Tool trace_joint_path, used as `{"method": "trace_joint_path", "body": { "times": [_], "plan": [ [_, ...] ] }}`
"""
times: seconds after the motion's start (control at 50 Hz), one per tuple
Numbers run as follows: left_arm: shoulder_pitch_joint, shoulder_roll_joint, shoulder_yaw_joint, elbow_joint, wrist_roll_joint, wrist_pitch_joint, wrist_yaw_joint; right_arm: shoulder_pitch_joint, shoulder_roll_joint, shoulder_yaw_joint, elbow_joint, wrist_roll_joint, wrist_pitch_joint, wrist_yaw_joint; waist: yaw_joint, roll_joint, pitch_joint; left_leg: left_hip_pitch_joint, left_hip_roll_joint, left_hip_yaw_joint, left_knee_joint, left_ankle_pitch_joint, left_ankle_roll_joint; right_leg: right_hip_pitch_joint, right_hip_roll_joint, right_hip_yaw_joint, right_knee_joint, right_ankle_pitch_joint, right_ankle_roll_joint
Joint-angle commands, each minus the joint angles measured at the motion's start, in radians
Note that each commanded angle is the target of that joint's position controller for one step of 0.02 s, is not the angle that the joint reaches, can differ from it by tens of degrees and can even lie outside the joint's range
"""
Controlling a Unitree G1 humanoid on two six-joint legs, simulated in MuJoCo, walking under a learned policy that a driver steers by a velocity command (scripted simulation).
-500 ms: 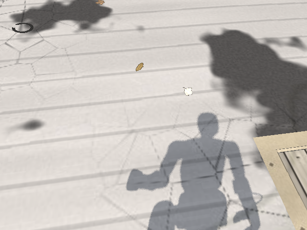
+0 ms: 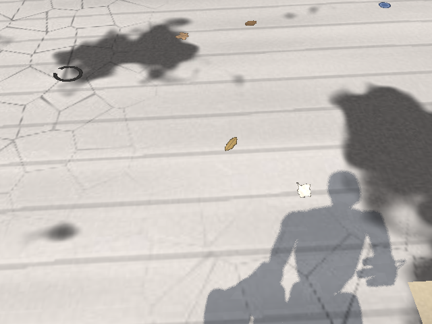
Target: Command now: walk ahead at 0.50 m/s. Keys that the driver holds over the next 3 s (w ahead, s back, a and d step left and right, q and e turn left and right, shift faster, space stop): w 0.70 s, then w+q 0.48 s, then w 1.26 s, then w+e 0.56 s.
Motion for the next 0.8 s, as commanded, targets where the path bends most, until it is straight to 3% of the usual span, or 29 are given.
{"method": "trace_joint_path", "body": {
  "times": [0.02,0.08,0.14,0.18,0.2,0.22,0.24,0.26,0.28,0.3,0.32,0.34,0.36,0.4,0.46,0.58,0.64,0.68,0.72,0.74,0.76,0.78,0.8],
  "plan": [
    [-0.029,0.162,0.034,-0.053,-0.008,-0.012,0.013,-0.064,-0.026,0.000,-0.064,0.002,-0.015,0.009,-0.011,-0.095,0.040,0.041,-0.017,0.021,-0.164,0.156,-0.001,-0.045,-0.248,0.123,-0.121,0.199,-0.142],
    [0.030,0.176,0.037,-0.018,-0.015,-0.002,0.015,-0.154,-0.028,0.005,-0.097,0.011,-0.021,0.022,0.024,-0.095,0.061,0.041,-0.040,0.033,-0.257,0.161,0.007,0.030,-0.276,0.126,-0.097,0.176,-0.139],
    [0.051,0.185,0.042,0.007,-0.020,0.014,0.020,-0.195,-0.045,0.002,-0.128,0.014,-0.029,0.039,0.020,-0.108,0.069,0.025,-0.054,0.029,-0.317,0.070,0.040,0.135,-0.325,0.144,-0.037,0.226,-0.123],
    [0.035,0.197,0.046,0.013,-0.021,0.024,0.025,-0.152,-0.069,-0.006,-0.124,0.014,-0.034,0.045,-0.015,-0.129,0.039,0.110,-0.079,0.048,-0.344,-0.001,0.067,0.172,-0.335,0.145,0.026,0.352,-0.101],
    [0.011,0.203,0.047,0.010,-0.021,0.029,0.027,-0.074,-0.090,-0.019,-0.104,0.011,-0.036,0.043,-0.064,-0.134,-0.007,0.232,-0.112,0.080,-0.369,-0.009,0.087,0.167,-0.312,0.120,0.116,0.509,-0.083],
    [0.007,0.182,0.038,0.007,-0.017,0.034,0.029,0.077,-0.135,-0.043,-0.056,0.007,-0.035,0.035,-0.131,-0.115,-0.104,0.451,-0.127,0.093,-0.372,0.014,0.116,0.114,-0.258,0.079,0.292,0.592,-0.056],
    [0.016,0.136,0.016,-0.019,0.005,0.031,0.032,0.259,-0.211,-0.065,-0.023,-0.004,-0.032,0.024,-0.190,-0.006,-0.256,0.757,0.051,-0.104,-0.336,0.065,0.182,-0.087,-0.196,0.029,0.602,0.343,-0.018],
    [0.152,0.007,-0.020,-0.023,0.002,0.008,0.019,0.306,-0.279,-0.079,0.001,-0.001,-0.026,0.029,-0.118,0.262,-0.374,1.096,0.261,-0.577,-0.440,-0.141,0.344,-0.503,-0.010,0.046,0.940,-0.334,0.046],
    [0.084,0.114,0.003,-0.010,-0.020,-0.012,0.013,0.310,-0.177,-0.053,-0.007,0.008,-0.024,0.030,-0.168,0.157,-0.357,1.078,0.246,-0.663,-0.534,-0.308,0.319,-0.622,-0.050,0.175,1.052,-0.414,0.033],
    [-0.019,0.166,0.017,-0.044,-0.042,-0.023,0.010,0.231,-0.141,-0.040,-0.021,0.007,-0.026,0.027,-0.159,0.103,-0.202,0.947,0.213,-0.521,-0.556,-0.303,0.272,-0.686,-0.101,0.156,1.063,-0.328,0.018],
    [-0.073,0.156,0.015,-0.057,-0.037,-0.025,0.015,0.154,-0.122,-0.032,-0.036,0.001,-0.025,0.026,-0.128,0.024,-0.119,0.799,0.176,-0.411,-0.579,-0.218,0.250,-0.656,-0.152,0.126,1.020,-0.234,0.018],
    [-0.093,0.148,0.019,-0.061,-0.020,-0.020,0.019,0.106,-0.097,-0.026,-0.042,-0.007,-0.026,0.028,-0.099,0.012,-0.061,0.676,0.147,-0.338,-0.609,-0.131,0.247,-0.615,-0.181,0.121,0.961,-0.176,0.024],
    [-0.072,0.136,0.022,-0.056,-0.015,-0.010,0.020,0.083,-0.076,-0.019,-0.043,-0.017,-0.030,0.029,-0.065,0.036,-0.049,0.600,0.117,-0.283,-0.637,-0.073,0.237,-0.547,-0.207,0.130,0.925,-0.136,0.026],
    [-0.041,0.099,0.018,-0.043,-0.014,0.012,0.024,0.079,-0.077,-0.021,-0.034,-0.011,-0.040,0.031,-0.038,0.041,-0.038,0.532,0.094,-0.210,-0.686,-0.016,0.246,-0.499,-0.216,0.120,0.872,-0.106,0.039],
    [-0.118,0.089,0.016,-0.070,-0.002,0.023,0.028,0.115,-0.111,-0.032,-0.008,-0.007,-0.043,0.020,-0.044,0.012,0.005,0.522,0.092,-0.142,-0.728,0.063,0.258,-0.569,-0.227,0.113,0.747,0.009,0.070],
    [-0.308,0.055,0.002,-0.115,-0.007,0.008,0.010,0.201,-0.134,-0.035,0.035,0.007,-0.027,0.001,-0.108,0.009,0.045,0.569,0.047,-0.023,-0.736,0.072,0.208,-0.544,-0.183,0.066,0.415,0.269,0.078],
    [-0.391,0.057,-0.002,-0.146,-0.015,0.001,-0.005,0.253,-0.141,-0.038,0.065,0.012,-0.014,-0.001,-0.137,0.011,0.068,0.651,0.081,-0.028,-0.704,0.067,0.207,-0.554,-0.164,0.058,0.334,0.250,0.069],
    [-0.419,0.068,-0.001,-0.164,-0.018,-0.005,-0.018,0.265,-0.146,-0.042,0.079,0.016,-0.003,-0.004,-0.134,0.020,0.077,0.714,0.113,-0.040,-0.667,0.097,0.199,-0.562,-0.156,0.063,0.295,0.191,0.048],
    [-0.398,0.090,0.006,-0.167,-0.016,-0.012,-0.025,0.258,-0.155,-0.046,0.085,0.020,0.006,-0.008,-0.107,0.035,0.062,0.748,0.133,-0.059,-0.613,0.181,0.182,-0.497,-0.139,0.059,0.263,0.119,0.022],
    [-0.343,0.110,0.016,-0.155,-0.014,-0.016,-0.024,0.242,-0.163,-0.048,0.084,0.021,0.010,-0.010,-0.069,0.045,0.032,0.746,0.124,-0.059,-0.551,0.301,0.171,-0.404,-0.114,0.041,0.245,0.090,0.008],
    [-0.215,0.144,0.036,-0.117,-0.011,-0.018,-0.019,0.222,-0.155,-0.044,0.079,0.022,0.015,-0.010,0.001,0.035,-0.042,0.713,0.080,-0.032,-0.412,0.424,0.149,-0.221,-0.086,0.017,0.214,0.104,-0.015],
    [-0.031,0.206,0.060,-0.072,0.001,-0.020,-0.008,0.216,-0.116,-0.027,0.061,0.010,0.014,-0.011,0.072,-0.005,-0.183,0.560,0.022,0.005,-0.174,0.326,0.115,0.083,-0.170,0.093,0.266,0.142,-0.062],
    [0.089,0.310,0.088,-0.049,0.016,-0.012,0.000,0.324,-0.006,0.006,0.038,0.003,-0.003,-0.005,0.057,-0.231,-0.345,0.140,-0.135,0.076,0.229,-0.085,0.036,0.506,-0.439,0.501,0.240,0.014,-0.199]
  ]
}}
